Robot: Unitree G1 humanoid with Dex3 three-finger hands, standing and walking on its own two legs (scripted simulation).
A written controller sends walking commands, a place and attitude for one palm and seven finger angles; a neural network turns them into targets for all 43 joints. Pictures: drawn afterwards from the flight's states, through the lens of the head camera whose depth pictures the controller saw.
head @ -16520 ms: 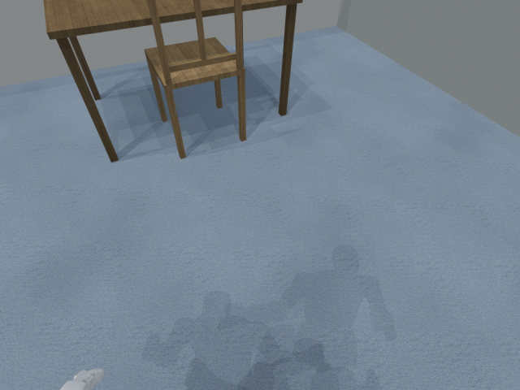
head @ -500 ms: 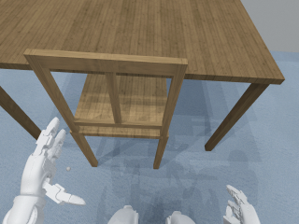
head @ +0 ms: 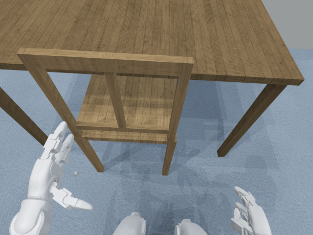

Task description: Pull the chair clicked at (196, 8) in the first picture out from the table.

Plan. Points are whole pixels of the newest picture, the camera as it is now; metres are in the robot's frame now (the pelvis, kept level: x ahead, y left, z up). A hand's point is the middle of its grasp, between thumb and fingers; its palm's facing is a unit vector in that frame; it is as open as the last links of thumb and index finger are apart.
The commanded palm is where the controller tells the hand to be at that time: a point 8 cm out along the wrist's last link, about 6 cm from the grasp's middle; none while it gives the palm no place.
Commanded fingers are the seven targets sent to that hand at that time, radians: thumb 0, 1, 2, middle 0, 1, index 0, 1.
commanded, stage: aim the fingers beside a spindle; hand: left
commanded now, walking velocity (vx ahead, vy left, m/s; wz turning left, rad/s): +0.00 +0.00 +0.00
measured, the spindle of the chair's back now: (117, 103) +0.48 +0.15 +0.00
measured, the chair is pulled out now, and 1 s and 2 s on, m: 0.00 0.00 0.00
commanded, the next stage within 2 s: none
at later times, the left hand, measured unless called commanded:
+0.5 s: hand (95, 161) +0.28 +0.16 +0.03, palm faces +0.01 -1.00 -0.04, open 16.9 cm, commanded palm +0.26 +0.22 +0.02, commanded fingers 0.00 -0.50 0.30 -0.06 -0.08 -0.06 -0.08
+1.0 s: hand (110, 150) +0.32 +0.14 +0.00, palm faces -0.01 -1.00 -0.03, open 16.9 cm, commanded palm +0.31 +0.20 +0.00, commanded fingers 0.00 -0.50 0.30 -0.06 -0.08 -0.06 -0.08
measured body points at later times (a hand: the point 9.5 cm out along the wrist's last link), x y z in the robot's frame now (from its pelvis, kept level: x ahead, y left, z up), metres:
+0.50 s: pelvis +0.00 -0.01 -0.01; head +0.09 -0.01 +0.43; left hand +0.27 +0.22 +0.03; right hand +0.16 -0.26 -0.10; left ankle +0.01 +0.07 -0.65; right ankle +0.00 -0.10 -0.65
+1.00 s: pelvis -0.01 -0.01 -0.02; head +0.10 -0.01 +0.41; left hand +0.32 +0.20 +0.00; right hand +0.14 -0.26 -0.13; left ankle +0.01 +0.07 -0.65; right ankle +0.00 -0.10 -0.65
